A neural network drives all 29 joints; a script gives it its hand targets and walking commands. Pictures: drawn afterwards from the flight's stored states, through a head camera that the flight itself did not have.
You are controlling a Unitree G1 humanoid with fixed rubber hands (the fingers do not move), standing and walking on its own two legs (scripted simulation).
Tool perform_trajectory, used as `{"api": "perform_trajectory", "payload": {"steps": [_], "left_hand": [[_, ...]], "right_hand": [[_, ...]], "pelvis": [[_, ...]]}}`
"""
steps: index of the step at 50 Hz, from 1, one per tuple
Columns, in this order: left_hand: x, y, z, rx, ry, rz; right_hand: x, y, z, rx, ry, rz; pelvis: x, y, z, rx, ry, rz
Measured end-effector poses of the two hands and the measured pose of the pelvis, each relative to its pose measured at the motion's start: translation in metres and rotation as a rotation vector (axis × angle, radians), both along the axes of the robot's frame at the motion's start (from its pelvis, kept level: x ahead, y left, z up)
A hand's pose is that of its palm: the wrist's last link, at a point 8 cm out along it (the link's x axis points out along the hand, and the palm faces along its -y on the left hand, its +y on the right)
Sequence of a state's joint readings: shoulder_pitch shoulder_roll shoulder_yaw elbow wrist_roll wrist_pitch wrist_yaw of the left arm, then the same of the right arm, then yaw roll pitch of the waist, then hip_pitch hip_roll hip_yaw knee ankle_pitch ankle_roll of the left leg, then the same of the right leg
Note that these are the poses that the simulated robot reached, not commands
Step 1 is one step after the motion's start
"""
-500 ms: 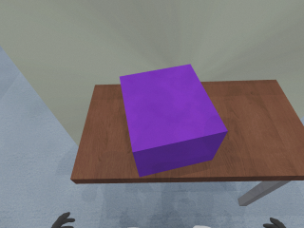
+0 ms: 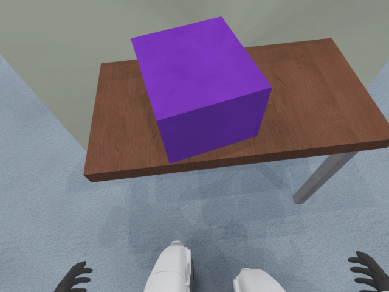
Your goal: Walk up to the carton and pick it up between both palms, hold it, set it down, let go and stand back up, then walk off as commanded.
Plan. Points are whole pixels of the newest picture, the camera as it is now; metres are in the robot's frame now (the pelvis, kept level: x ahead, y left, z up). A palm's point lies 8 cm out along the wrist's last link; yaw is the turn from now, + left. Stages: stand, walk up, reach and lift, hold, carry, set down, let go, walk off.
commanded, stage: walk off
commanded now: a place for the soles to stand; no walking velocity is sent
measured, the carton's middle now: (196, 88) +0.59 +0.02 +0.00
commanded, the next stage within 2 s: none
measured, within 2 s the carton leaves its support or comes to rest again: neither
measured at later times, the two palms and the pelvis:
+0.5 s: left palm out of the picture -0.07 +0.36 -0.11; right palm out of the picture -0.04 -0.26 -0.02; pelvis -0.15 +0.04 +0.03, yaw +2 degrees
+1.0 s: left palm out of the picture -0.36 +0.35 -0.08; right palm out of the picture -0.21 -0.26 -0.05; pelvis -0.29 +0.04 +0.04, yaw +1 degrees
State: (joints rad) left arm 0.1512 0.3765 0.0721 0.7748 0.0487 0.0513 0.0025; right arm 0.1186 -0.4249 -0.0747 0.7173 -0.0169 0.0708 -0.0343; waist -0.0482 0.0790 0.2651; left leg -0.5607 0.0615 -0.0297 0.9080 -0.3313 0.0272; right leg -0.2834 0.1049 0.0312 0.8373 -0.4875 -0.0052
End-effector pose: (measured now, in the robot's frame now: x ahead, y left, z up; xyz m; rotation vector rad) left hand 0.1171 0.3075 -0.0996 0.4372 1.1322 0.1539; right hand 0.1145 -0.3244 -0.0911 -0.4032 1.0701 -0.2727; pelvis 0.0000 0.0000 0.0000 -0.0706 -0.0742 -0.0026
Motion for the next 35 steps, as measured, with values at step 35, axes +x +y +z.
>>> {"api": "perform_trajectory", "payload": {"steps": [35], "left_hand": [[-0.308,0.067,-0.015,-0.078,0.174,0.149]], "right_hand": [[-0.220,0.060,0.080,-0.077,-0.081,-0.011]], "pelvis": [[-0.200,0.046,0.032,0.021,-0.019,-0.001]]}}
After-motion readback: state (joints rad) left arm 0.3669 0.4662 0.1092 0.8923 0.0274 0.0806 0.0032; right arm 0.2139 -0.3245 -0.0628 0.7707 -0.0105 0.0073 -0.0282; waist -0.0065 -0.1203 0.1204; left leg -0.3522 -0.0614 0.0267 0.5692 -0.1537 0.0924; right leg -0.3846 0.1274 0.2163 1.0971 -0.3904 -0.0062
